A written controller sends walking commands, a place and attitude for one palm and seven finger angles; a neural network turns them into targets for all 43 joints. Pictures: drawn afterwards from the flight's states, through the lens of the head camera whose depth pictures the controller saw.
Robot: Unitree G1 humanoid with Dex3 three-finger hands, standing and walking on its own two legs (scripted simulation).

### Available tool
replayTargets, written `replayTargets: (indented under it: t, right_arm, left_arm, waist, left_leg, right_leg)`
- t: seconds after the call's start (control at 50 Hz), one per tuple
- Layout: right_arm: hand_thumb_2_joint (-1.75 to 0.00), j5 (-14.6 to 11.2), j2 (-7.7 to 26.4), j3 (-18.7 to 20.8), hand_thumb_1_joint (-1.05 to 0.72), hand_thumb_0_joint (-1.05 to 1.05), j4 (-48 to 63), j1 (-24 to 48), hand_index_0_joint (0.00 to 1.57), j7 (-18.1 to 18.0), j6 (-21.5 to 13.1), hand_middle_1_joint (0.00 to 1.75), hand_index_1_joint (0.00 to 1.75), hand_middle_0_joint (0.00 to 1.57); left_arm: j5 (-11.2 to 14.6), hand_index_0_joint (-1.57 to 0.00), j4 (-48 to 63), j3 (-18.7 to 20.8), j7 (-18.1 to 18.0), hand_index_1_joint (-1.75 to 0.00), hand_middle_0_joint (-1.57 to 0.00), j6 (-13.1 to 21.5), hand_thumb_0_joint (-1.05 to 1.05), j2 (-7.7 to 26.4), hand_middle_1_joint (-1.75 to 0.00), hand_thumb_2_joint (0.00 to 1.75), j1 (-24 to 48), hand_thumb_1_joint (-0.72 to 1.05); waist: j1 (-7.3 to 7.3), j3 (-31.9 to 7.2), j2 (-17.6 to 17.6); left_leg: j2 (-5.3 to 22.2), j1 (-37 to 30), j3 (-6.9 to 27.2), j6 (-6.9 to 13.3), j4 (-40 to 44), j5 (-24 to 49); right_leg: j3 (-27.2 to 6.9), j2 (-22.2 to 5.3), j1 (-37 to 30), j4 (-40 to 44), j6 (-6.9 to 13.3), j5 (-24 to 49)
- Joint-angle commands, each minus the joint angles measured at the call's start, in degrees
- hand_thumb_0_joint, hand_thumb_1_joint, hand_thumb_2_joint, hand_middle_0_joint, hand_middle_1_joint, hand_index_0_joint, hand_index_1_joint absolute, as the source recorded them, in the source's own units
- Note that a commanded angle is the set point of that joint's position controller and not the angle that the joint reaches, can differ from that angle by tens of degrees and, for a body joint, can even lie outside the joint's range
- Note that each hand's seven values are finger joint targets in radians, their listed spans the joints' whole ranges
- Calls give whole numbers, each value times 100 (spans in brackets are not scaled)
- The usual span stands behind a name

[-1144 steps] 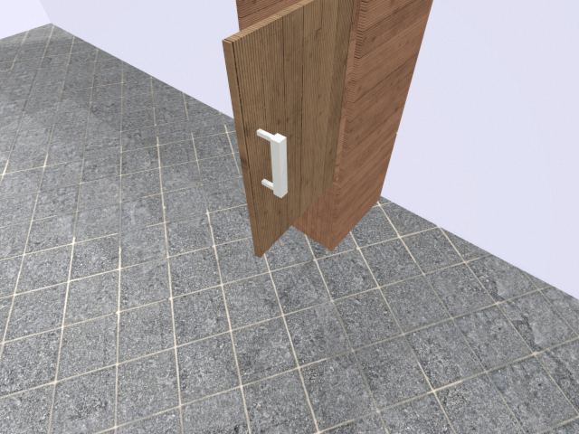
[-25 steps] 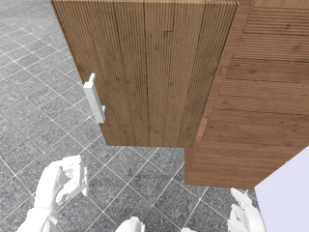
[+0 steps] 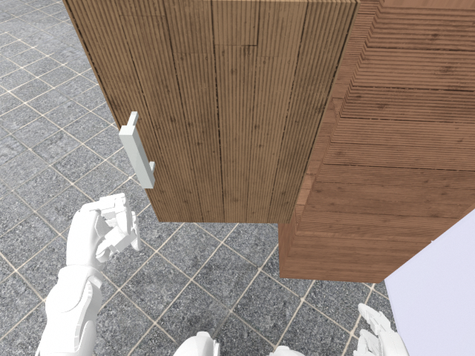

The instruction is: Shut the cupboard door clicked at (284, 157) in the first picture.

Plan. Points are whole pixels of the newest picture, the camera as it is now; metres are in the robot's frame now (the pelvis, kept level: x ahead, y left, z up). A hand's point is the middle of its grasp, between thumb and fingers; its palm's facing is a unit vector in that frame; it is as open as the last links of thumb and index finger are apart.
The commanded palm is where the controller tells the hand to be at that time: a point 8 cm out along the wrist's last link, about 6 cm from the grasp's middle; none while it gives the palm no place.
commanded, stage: bring the fist close to the handle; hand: left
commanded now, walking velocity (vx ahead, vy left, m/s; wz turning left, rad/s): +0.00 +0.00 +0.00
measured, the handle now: (141, 152) +0.46 +0.22 +0.06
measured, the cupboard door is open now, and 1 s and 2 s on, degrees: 93 93 78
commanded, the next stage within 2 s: push the door shut along its arc in 0.88 s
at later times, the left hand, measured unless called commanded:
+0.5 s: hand (154, 196) +0.36 +0.17 +0.06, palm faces +0.06 -1.00 -0.03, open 3.1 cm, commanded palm +0.33 +0.22 +0.06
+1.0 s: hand (151, 195) +0.36 +0.17 +0.06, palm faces +0.06 -1.00 -0.04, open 3.1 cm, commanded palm +0.34 +0.22 +0.06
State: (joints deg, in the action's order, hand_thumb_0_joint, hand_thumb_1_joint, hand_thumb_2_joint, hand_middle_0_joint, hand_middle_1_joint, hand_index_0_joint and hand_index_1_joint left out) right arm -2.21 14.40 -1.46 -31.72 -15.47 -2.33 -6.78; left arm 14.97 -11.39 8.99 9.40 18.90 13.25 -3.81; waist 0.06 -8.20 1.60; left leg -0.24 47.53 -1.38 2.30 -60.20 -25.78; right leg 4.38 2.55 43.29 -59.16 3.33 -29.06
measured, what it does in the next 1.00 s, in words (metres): stands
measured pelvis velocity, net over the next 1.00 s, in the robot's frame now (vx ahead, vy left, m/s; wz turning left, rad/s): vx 0.00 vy -0.01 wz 0.00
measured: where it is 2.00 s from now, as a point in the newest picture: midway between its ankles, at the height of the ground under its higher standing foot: outside the picture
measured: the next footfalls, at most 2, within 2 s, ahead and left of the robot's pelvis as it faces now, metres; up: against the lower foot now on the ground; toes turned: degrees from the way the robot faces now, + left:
none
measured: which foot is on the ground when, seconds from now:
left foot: down 0.00-1.00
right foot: down 0.00-1.00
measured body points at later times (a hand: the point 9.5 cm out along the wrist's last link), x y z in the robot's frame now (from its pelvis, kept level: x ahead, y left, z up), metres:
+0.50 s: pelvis +0.00 +0.00 +0.00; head +0.06 +0.00 +0.45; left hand +0.35 +0.22 +0.07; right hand +0.13 -0.24 -0.10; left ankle +0.04 +0.09 -0.67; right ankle +0.00 -0.09 -0.67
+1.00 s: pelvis +0.00 -0.01 +0.00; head +0.06 -0.01 +0.45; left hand +0.35 +0.23 +0.07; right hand +0.13 -0.26 -0.11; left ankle +0.04 +0.09 -0.67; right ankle +0.00 -0.09 -0.67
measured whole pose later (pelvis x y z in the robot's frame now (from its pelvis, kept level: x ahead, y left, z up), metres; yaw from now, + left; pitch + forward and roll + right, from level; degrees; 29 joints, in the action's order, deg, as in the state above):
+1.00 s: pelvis +0.00 -0.01 +0.00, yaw +0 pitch +14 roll -1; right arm -2.1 14.5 -0.7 -35.5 -14.7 -1.4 -2.7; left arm 11.6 -33.3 10.6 7.7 23.4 14.4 15.8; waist 1.1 -7.8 1.2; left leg 0.0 48.3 -1.6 1.7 -58.6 -24.4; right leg 4.1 2.8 44.7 -58.4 3.9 -28.0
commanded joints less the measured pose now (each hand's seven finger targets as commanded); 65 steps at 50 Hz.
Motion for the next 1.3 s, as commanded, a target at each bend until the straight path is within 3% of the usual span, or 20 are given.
replayTargets:
  t: [0.0,0.02,0.12,0.26,0.3,0.34,0.46,0.48,0.58,0.7,0.82,0.92,1.0,1.04,1.1,1.12,1.14,1.2,1.24,1.28]
  right_arm:
    - [-90,-12,777,328,-90,0,766,237,20,-1,-245,30,30,20]
    - [-90,-26,777,329,-90,0,748,258,20,-7,-238,30,30,20]
    - [-90,-10,782,341,-90,0,645,256,20,-21,-266,30,30,20]
    - [-90,32,798,339,-90,0,478,128,20,47,-150,30,30,20]
    - [-90,30,829,346,-90,0,482,66,20,60,-64,30,30,20]
    - [-90,22,782,332,-90,0,515,62,20,90,-4,30,30,20]
    - [-90,39,773,363,-90,0,378,13,20,99,29,30,30,20]
    - [-90,48,790,377,-90,0,377,-8,20,98,33,30,30,20]
    - [-90,32,784,399,-90,0,403,-17,20,143,80,30,30,20]
    - [-90,2,809,389,-90,0,389,-1,20,87,167,30,30,20]
    - [-90,14,755,373,-90,0,321,63,20,54,144,30,30,20]
    - [-90,-8,775,374,-90,0,314,41,20,70,157,30,30,20]
    - [-90,-34,824,365,-90,0,304,14,20,23,170,30,30,20]
    - [-90,-50,812,345,-90,0,239,16,20,-14,163,30,30,20]
    - [-90,-24,859,344,-90,0,170,-52,20,-45,137,30,30,20]
    - [-90,-26,834,338,-90,0,150,-59,20,-35,118,30,30,20]
    - [-90,-23,835,347,-90,0,144,-106,20,-18,94,30,30,20]
    - [-90,-7,921,367,-90,0,66,-259,20,-2,123,30,30,20]
    - [-90,-33,900,359,-90,0,117,-301,20,32,173,30,30,20]
    - [-90,-45,920,373,-90,0,110,-363,20,53,211,30,30,20]
  left_arm:
    - [-64,-130,788,197,6,-150,-130,396,0,778,-150,90,1172,90]
    - [-96,-130,825,76,9,-150,-130,406,0,714,-150,90,1531,90]
    - [-126,-130,938,-11,-179,-150,-130,486,0,599,-150,90,2277,90]
    - [-378,-130,21,-36,-491,-150,-130,388,0,549,-150,90,2759,90]
    - [-401,-130,-339,290,-517,-150,-130,298,0,830,-150,90,2556,90]
    - [-365,-130,-371,287,-497,-150,-130,291,0,779,-150,90,2718,90]
    - [-394,-130,-460,56,-524,-150,-130,605,0,594,-150,90,3711,90]
    - [-390,-130,-582,216,-532,-150,-130,649,0,717,-150,90,3520,90]
    - [-363,-130,-580,266,-369,-150,-130,743,0,789,-150,90,3123,90]
    - [-301,-130,-697,354,-352,-150,-130,670,0,952,-150,90,3440,90]
    - [-296,-130,-756,474,-332,-150,-130,916,0,1055,-150,90,3619,90]
    - [-273,-130,-1041,454,-129,-150,-130,849,0,1081,-150,90,3493,90]
    - [-206,-130,-1303,471,-4,-150,-130,702,0,1174,-150,90,3858,90]
    - [-220,-130,-1450,383,53,-150,-130,726,0,1184,-150,90,4495,90]
    - [-268,-130,-1489,474,84,-150,-130,862,0,1414,-150,90,5112,90]
    - [-285,-130,-1538,366,104,-150,-130,907,0,1296,-150,90,5263,90]
    - [-279,-130,-1614,302,136,-150,-130,925,0,1194,-150,90,5277,90]
    - [-274,-130,-2138,637,242,-150,-130,857,0,1597,-150,90,5201,90]
    - [-287,-130,-2337,598,336,-150,-130,766,0,1541,-150,90,5113,90]
    - [-298,-130,-2404,489,422,-150,-130,702,0,1475,-150,90,5387,90]
  waist:
    - [54,-1178,-53]
    - [143,-1193,-58]
    - [146,-1628,257]
    - [181,-1528,38]
    - [46,-1522,-74]
    - [28,-1620,-68]
    - [258,-1606,-38]
    - [185,-1630,-115]
    - [34,-1935,82]
    - [201,-1454,-318]
    - [171,-1731,-92]
    - [145,-1735,-49]
    - [268,-1482,-230]
    - [395,-1366,-253]
    - [407,-1642,59]
    - [423,-1777,199]
    - [408,-1927,177]
    - [360,-2138,20]
    - [311,-2162,114]
    - [399,-2095,65]
  left_leg:
    - [48,-936,430,-16,838,1003]
    - [57,-975,443,-19,865,907]
    - [88,-1506,564,-66,926,1088]
    - [111,-1468,573,-95,980,1113]
    - [91,-1323,519,-92,1003,1213]
    - [74,-1316,458,-94,1006,1368]
    - [102,-1426,449,-75,872,1368]
    - [93,-1338,425,-68,861,1296]
    - [49,-1390,340,-66,886,1579]
    - [49,-1030,301,5,912,1133]
    - [17,-940,248,11,791,1181]
    - [23,-869,253,0,794,1098]
    - [33,-734,268,24,768,875]
    - [50,-705,306,24,748,760]
    - [53,-875,368,19,670,799]
    - [57,-1057,405,2,689,904]
    - [56,-1187,435,-7,675,995]
    - [70,-1107,447,-13,596,1185]
    - [59,-1068,403,-23,630,1364]
    - [71,-1117,426,-20,637,1374]
  right_leg:
    - [-517,-108,-541,929,-199,1387]
    - [-482,-121,-463,939,-200,1273]
    - [-347,-96,-349,845,-140,1373]
    - [-291,-93,-239,849,-155,1433]
    - [-345,-73,-465,883,-142,1566]
    - [-368,-103,-637,890,-148,1781]
    - [-394,-101,-397,882,-176,1803]
    - [-429,-102,-456,900,-180,1755]
    - [-512,-129,-804,888,-174,2126]
    - [-619,-139,-778,1092,-241,1754]
    - [-792,-214,-959,1044,-256,1888]
    - [-836,-223,-958,1080,-269,1770]
    - [-892,-227,-814,1215,-297,1437]
    - [-857,-236,-635,1198,-285,1304]
    - [-807,-200,-491,1047,-240,1312]
    - [-732,-190,-429,969,-214,1433]
    - [-667,-169,-393,917,-204,1522]
    - [-671,-143,-496,837,-208,1736]
    - [-662,-162,-577,808,-210,1972]
    - [-608,-147,-460,817,-211,1964]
